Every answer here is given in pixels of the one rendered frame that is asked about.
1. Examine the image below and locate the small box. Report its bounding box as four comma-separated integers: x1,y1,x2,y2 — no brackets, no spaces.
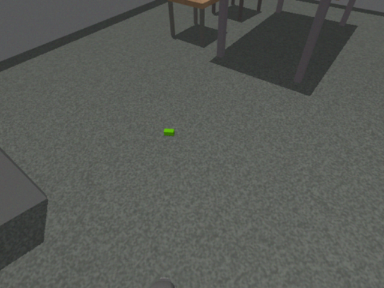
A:
164,128,175,136

